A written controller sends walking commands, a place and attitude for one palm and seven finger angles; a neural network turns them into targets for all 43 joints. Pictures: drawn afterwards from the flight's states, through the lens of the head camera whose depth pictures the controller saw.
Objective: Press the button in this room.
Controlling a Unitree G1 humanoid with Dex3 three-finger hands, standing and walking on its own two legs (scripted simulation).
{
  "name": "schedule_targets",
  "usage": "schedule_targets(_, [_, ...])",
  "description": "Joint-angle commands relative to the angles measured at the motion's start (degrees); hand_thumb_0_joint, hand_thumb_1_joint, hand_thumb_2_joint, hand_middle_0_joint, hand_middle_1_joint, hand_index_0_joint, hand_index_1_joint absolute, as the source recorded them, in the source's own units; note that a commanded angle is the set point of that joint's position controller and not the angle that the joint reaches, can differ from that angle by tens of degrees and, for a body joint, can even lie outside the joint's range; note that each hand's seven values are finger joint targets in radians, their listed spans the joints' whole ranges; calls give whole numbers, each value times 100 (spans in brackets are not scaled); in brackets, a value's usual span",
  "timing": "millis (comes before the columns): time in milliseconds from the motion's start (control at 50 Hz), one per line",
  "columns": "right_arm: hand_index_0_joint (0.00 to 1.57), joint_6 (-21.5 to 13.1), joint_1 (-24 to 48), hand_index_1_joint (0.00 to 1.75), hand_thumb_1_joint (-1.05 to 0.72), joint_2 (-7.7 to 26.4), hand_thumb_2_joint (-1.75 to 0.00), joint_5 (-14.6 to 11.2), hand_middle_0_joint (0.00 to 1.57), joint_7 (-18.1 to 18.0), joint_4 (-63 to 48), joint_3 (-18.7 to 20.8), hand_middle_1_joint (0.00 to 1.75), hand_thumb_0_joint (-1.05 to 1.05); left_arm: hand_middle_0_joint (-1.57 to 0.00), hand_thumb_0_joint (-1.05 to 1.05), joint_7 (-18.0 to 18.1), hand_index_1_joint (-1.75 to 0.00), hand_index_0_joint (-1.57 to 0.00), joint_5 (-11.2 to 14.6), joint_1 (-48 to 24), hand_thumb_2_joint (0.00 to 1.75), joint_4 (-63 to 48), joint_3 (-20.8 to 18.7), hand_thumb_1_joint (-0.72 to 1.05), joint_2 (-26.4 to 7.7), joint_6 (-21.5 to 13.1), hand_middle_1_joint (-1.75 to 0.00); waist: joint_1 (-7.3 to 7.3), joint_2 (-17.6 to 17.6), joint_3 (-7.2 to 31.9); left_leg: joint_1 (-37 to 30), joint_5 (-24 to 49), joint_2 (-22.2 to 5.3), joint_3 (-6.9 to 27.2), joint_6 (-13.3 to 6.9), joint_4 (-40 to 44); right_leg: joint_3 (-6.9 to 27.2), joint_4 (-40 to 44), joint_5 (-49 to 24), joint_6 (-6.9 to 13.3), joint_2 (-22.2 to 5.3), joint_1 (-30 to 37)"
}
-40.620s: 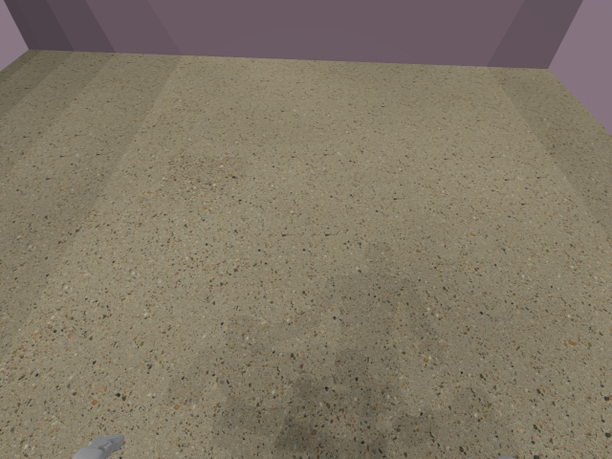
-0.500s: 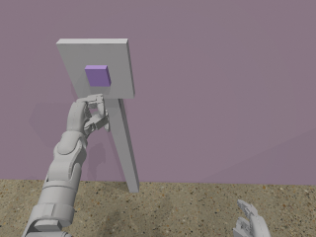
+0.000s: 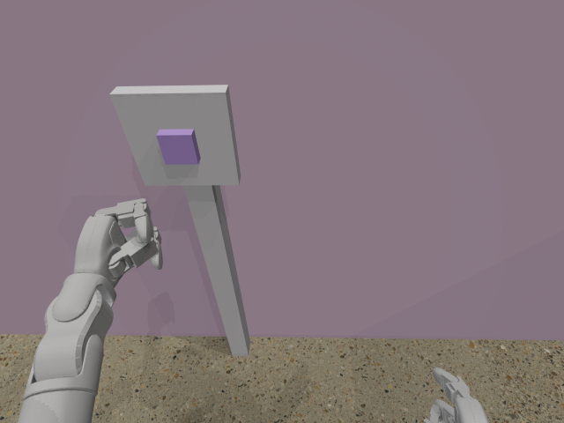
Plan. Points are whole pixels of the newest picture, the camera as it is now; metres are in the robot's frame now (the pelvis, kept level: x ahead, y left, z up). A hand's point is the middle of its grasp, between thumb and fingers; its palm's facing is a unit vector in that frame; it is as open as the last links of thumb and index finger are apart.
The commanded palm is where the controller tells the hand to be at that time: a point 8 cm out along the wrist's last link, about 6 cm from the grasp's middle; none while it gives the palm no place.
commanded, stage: draw the hand back to the body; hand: left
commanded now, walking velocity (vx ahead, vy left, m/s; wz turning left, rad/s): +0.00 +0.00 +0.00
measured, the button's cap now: (179, 146) +0.52 +0.22 +0.16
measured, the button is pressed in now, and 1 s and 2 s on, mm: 0 0 0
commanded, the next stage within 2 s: step back with the hand held close in 1.04 s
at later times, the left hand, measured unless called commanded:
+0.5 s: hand (88, 280) +0.23 +0.24 +0.16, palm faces +0.35 -0.89 -0.29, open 3.1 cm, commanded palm +0.18 +0.28 +0.17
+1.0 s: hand (58, 302) +0.20 +0.26 +0.16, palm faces +0.41 -0.84 -0.36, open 3.1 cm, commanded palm +0.14 +0.30 +0.18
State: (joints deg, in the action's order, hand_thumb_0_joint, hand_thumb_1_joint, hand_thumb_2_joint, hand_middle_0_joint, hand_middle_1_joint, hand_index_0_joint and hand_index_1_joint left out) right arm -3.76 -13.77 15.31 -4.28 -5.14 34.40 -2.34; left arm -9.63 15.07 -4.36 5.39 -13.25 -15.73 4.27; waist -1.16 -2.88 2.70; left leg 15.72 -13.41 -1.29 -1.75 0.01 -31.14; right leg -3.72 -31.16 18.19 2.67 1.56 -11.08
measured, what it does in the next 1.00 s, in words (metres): stands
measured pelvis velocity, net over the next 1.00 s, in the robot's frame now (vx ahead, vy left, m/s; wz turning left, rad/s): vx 0.02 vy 0.02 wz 0.01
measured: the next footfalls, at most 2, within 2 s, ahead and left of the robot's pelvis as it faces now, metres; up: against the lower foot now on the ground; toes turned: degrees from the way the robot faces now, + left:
none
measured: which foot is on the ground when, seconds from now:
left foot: down 0.00-1.00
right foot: down 0.00-1.00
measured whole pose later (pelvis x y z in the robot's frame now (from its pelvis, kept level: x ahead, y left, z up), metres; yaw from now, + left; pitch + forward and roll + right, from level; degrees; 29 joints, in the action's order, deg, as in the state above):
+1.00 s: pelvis +0.02 +0.02 +0.01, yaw +0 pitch -5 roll +0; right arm -3.3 -10.2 12.6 0.1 -4.4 34.9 -2.1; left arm 6.1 3.5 29.1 -25.8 -14.8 -17.6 -4.8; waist -4.3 -3.2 -1.2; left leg 6.6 -11.5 0.3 -1.9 -1.4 -23.2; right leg -3.4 -20.5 14.8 1.0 0.4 -0.6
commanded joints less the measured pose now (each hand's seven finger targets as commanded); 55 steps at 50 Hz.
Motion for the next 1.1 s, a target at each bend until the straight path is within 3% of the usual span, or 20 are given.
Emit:
schedule_targets(0, [20, -484, 1055, 30, -90, 518, -90, 34, 20, -44, -1030, 153, 30, 0, -130, 0, -13, -150, -130, 169, -1522, 90, -1681, -507, 90, -1086, -280, -150, -72, 159, 759, -745, 387, 225, 202, -269, 379, 386, 801, -1038, -268, -108, -278])
schedule_targets(40, [20, -515, 1095, 30, -90, 505, -90, 27, 20, -53, -1044, 136, 30, 0, -130, 0, -67, -150, -130, 189, -1311, 90, -1775, -446, 90, -994, -160, -150, -72, 189, 658, -772, 329, 229, 199, -260, 412, 352, 849, -946, -271, -97, -311])
schedule_targets(60, [20, -544, 1149, 30, -90, 466, -90, 211, 20, -56, -943, 158, 30, 0, -130, 0, 595, -150, -130, -494, -1053, 90, -2252, -446, 90, -1542, -609, -150, -116, 250, 65, -769, 262, 211, 188, -247, 576, 543, 1345, -672, -255, -221, -579])
schedule_targets(80, [20, -532, 1220, 30, -90, 422, -90, 269, 20, -57, -872, 114, 30, 0, -130, 0, 870, -150, -130, -572, -534, 90, -1980, -198, 90, -1068, -737, -150, -83, 296, -196, -805, 135, 210, 193, -245, 646, 523, 1456, -425, -263, -243, -575])
schedule_targets(100, [20, -507, 1194, 30, -90, 410, -90, 251, 20, -41, -869, 101, 30, 0, -130, 0, 986, -150, -130, -618, -267, 90, -1961, -75, 90, -902, -771, -150, -74, 264, -296, -814, 77, 177, 237, -234, 715, 440, 1420, -284, -234, -231, -563])
schedule_targets(140, [20, -460, 1166, 30, -90, 415, -90, 293, 20, -20, -844, 107, 30, 0, -130, 0, 1180, -150, -130, -764, -203, 90, -2420, -11, 90, -931, -926, -150, -62, -17, 22, -1142, 148, 144, 231, -228, 872, 424, 1436, -370, -201, -198, -304])
schedule_targets(160, [20, -463, 1163, 30, -90, 433, -90, 322, 20, -8, -817, 128, 30, 0, -130, 0, 1250, -150, -130, -811, -62, 90, -2581, -57, 90, -1006, -1012, -150, -88, 125, 144, -1235, 250, 134, 238, -238, 922, 409, 1479, -469, -198, -153, -185])
schedule_targets(200, [20, -428, 1150, 30, -90, 407, -90, 362, 20, 1, -833, 118, 30, 0, -130, 0, 1387, -150, -130, -898, 80, 90, -2962, -157, 90, -1096, -1135, -150, -107, -21, 420, -1402, 454, 125, 244, -225, 1018, 375, 1425, -713, -170, -164, 120])
schedule_targets(240, [20, -400, 1192, 30, -90, 391, -90, 395, 20, -2, -832, 128, 30, 0, -130, 0, 1477, -150, -130, -952, 203, 90, -3246, -196, 90, -1124, -1203, -150, -109, -94, 527, -1540, 594, 126, 228, -218, 1069, 376, 1462, -868, -168, -162, 268])
schedule_targets(260, [20, -395, 1219, 30, -90, 409, -90, 415, 20, -6, -782, 142, 30, 0, -130, 0, 1513, -150, -130, -990, 300, 90, -3261, -268, 90, -1211, -1228, -150, -116, 75, 419, -1516, 605, 115, 230, -221, 1084, 376, 1551, -823, -166, -132, 263])
schedule_targets(340, [20, -323, 1238, 30, -90, 354, -90, 431, 20, 1, -743, 137, 30, 0, -130, 0, 1597, -150, -130, -1052, 766, 90, -3388, -243, 90, -1045, -1265, -150, -119, -130, 238, -1611, 707, 106, 256, -200, 1178, 318, 1576, -914, -139, -136, 321])
schedule_targets(460, [20, -236, 1311, 30, -90, 373, -90, 463, 20, 72, -781, 195, 30, 0, -130, 0, 1569, -150, -130, -1057, 1789, 90, -3512, -371, 90, -982, -1248, -150, -213, 194, -97, -1460, 807, 84, 273, -188, 1249, 289, 1669, -957, -153, -98, 370])
schedule_targets(560, [20, -196, 1283, 30, -90, 360, -90, 477, 20, 98, -826, 233, 30, 0, -130, 0, 1587, -150, -130, -1064, 2380, 90, -3903, -691, 90, -1174, -1293, -150, -267, 170, -37, -1430, 975, 73, 272, -184, 1189, 295, 1629, -1136, -147, -101, 466])
schedule_targets(640, [20, -220, 1226, 30, -90, 320, -90, 453, 20, 107, -886, 230, 30, 0, -130, 0, 1616, -150, -130, -1074, 2620, 90, -4397, -764, 90, -1179, -1334, -150, -255, -273, 58, -1429, 1095, 57, 299, -134, 1134, 269, 1498, -1262, -125, -124, 521])
schedule_targets(740, [20, -271, 1149, 30, -90, 335, -90, 447, 20, 93, -939, 261, 30, 0, -130, 0, 1642, -150, -130, -1070, 3210, 90, -4578, -938, 90, -1224, -1319, -150, -286, -92, 61, -1394, 1325, 41, 299, -132, 1061, 247, 1427, -1488, -133, -97, 537])
schedule_targets(860, [20, -268, 1115, 30, -90, 376, -90, 458, 20, 60, -864, 278, 30, 0, -130, 0, 1651, -150, -130, -1127, 2870, 90, -4326, -690, 90, -1026, -1242, -150, -189, 119, -362, -1369, 969, 33, 305, -162, 1134, 235, 1574, -1081, -159, -79, 204])
schedule_targets(960, [20, -285, 1137, 30, -90, 359, -90, 468, 20, 16, -870, 267, 30, 0, -130, 0, 1696, -150, -130, -1120, 2800, 90, -4465, -863, 90, -1225, -1279, -150, -263, 36, -67, -1430, 991, 61, 291, -178, 1076, 294, 1574, -1132, -146, -113, 385])
schedule_targets(1000, [20, -301, 1139, 30, -90, 321, -90, 473, 20, 18, -879, 249, 30, 0, -130, 0, 1707, -150, -130, -1119, 2846, 90, -4560, -833, 90, -1176, -1302, -150, -277, -178, 79, -1441, 1107, 67, 309, -157, 1059, 284, 1477, -1262, -134, -148, 507])
schedule_targets(1040, [20, -312, 1145, 30, -90, 302, -90, 475, 20, 29, -872, 229, 30, 0, -130, 0, 1705, -150, -130, -1116, 2931, 90, -4545, -823, 90, -1153, -1280, -150, -287, -351, 17, -1431, 1186, 69, 294, -139, 1046, 278, 1460, -1359, -133, -148, 488])
schedule_targets(1080, [20, -318, 1144, 30, -90, 308, -90, 475, 20, 32, -881, 226, 30, 0, -130, 0, 1698, -150, -130, -1097, 2991, 90, -4521, -837, 90, -1165, -1265, -150, -282, -198, -60, -1356, 1196, 74, 284, -142, 1042, 283, 1488, -1407, -140, -150, 512])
